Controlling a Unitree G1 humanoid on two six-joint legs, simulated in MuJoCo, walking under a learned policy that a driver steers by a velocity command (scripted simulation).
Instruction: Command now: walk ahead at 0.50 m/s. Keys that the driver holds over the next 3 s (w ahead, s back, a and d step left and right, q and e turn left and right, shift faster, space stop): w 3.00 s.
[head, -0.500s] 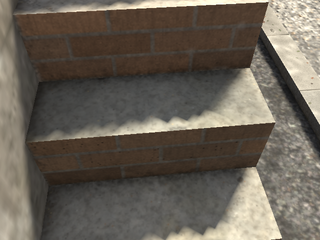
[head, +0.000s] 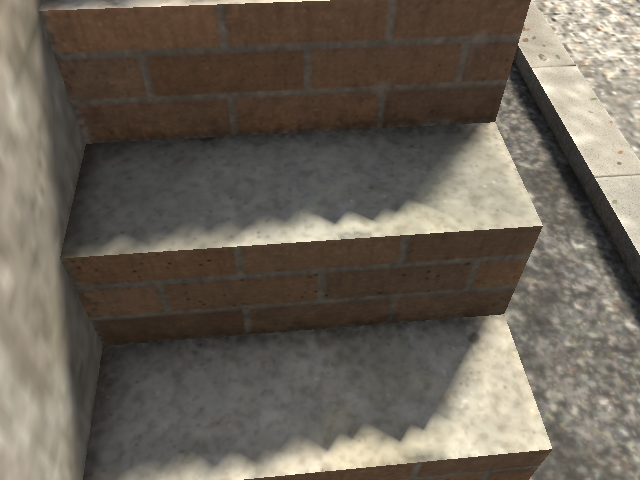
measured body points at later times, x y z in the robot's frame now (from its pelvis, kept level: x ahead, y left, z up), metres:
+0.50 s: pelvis +0.01 +0.00 +0.00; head +0.03 +0.00 +0.45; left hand +0.14 +0.22 -0.13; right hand +0.16 -0.23 -0.11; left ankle -0.03 +0.14 -0.74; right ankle -0.01 -0.15 -0.74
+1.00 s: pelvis +0.01 +0.00 +0.00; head +0.03 +0.01 +0.45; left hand +0.13 +0.23 -0.13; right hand +0.16 -0.22 -0.11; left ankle -0.03 +0.14 -0.74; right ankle -0.01 -0.15 -0.74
